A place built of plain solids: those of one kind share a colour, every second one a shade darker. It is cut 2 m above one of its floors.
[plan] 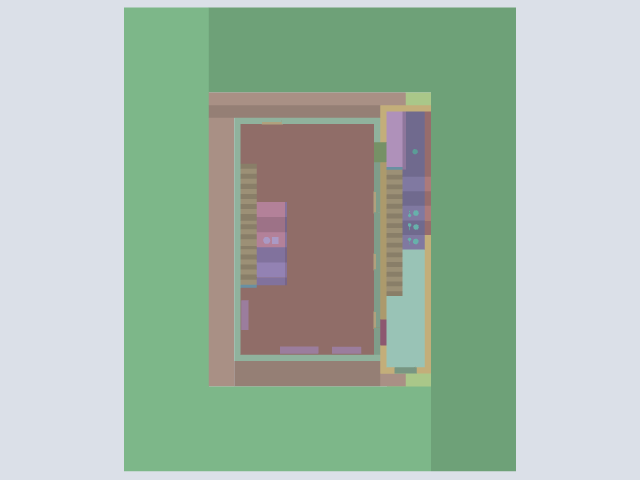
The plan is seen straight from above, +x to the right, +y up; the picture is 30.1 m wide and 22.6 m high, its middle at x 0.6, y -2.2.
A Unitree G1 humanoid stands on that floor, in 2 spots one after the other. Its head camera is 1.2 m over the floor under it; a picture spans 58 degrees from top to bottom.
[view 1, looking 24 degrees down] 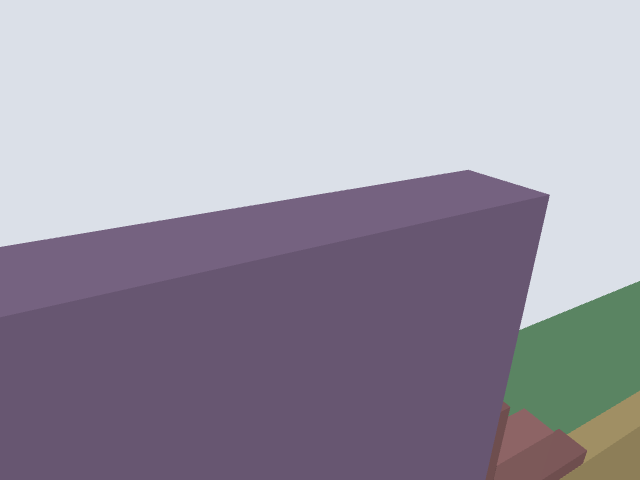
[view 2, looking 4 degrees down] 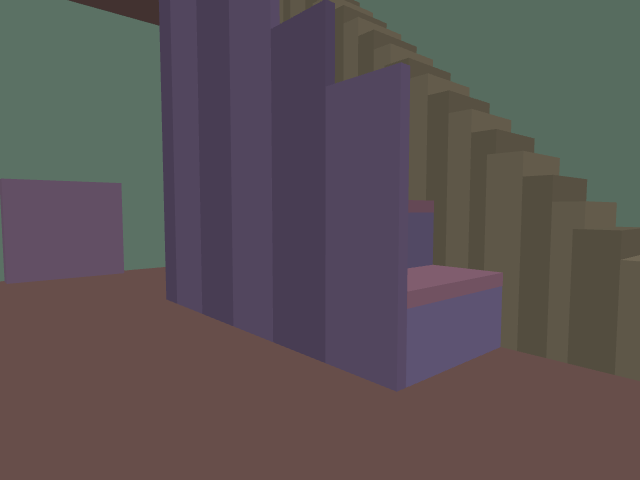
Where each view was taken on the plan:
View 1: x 4.11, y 1.70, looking -28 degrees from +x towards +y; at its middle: guard_out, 0.48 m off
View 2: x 1.26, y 1.36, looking -131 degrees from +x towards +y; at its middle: wall_own_part_bin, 3.37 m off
